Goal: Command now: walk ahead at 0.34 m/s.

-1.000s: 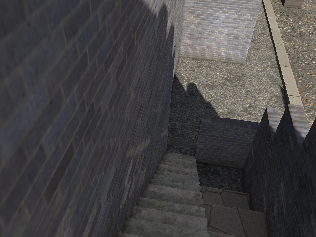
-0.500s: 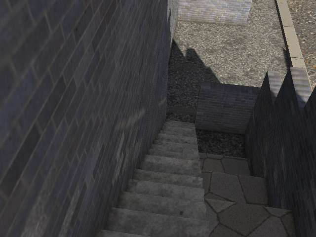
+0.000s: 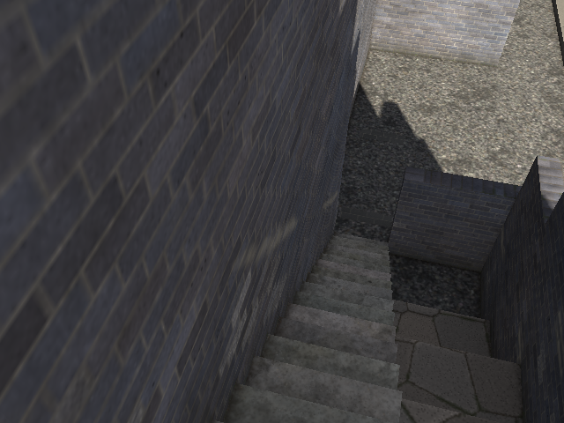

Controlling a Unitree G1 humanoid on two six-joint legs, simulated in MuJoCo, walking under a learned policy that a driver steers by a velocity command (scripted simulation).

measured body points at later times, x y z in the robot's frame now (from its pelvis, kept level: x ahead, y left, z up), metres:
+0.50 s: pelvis +0.51 +0.04 -0.65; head +0.47 +0.07 -0.20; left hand +0.69 +0.23 -0.76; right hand +0.41 -0.18 -0.79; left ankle +0.54 +0.11 -1.34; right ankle +0.35 -0.15 -1.07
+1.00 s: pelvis +0.84 +0.03 -0.61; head +0.90 +0.07 -0.17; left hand +1.05 +0.24 -0.70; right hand +0.71 -0.25 -0.70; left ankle +0.99 +0.04 -1.30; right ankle +0.51 -0.16 -1.19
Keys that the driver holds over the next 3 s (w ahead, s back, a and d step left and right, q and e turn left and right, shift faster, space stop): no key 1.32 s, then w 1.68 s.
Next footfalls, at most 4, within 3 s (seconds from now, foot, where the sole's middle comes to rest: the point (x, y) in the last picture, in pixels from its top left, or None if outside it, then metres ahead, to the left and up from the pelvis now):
0.18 right None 0.00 -0.14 -0.90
0.40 left None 0.58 0.11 -1.38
0.58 right None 0.49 -0.16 -1.23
1.20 right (336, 403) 0.94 -0.12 -1.62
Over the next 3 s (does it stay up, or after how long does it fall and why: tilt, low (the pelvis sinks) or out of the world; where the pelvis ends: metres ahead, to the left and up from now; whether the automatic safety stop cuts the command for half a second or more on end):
stays up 2.17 -0.24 -2.06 its command is cut before an obstacle after 1.3 s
